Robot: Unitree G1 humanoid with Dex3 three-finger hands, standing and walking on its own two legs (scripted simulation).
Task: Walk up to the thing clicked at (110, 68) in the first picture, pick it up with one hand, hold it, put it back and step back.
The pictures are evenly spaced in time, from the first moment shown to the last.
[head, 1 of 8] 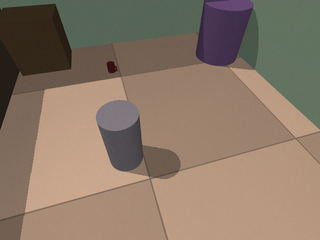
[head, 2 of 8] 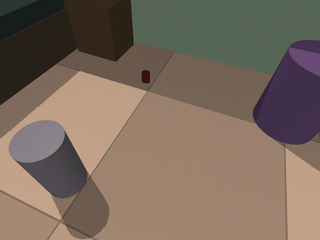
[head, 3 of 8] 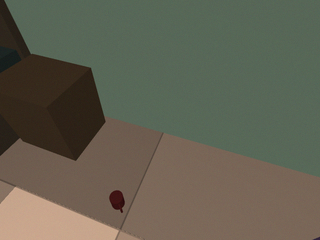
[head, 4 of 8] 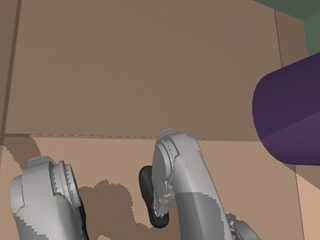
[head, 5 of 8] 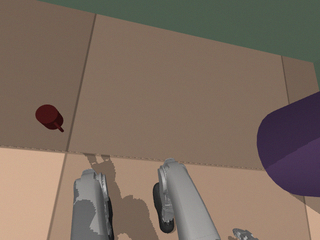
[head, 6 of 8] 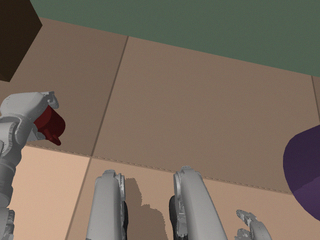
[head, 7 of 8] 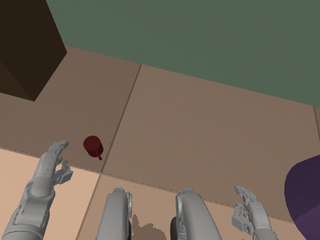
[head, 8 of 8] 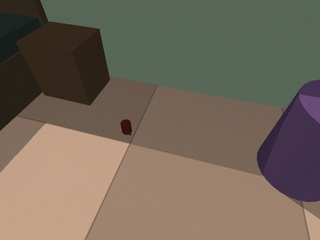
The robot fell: no
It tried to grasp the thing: yes
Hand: left
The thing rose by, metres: 0.65
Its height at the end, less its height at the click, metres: +0.00
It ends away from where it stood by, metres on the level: 0.03
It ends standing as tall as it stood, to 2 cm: yes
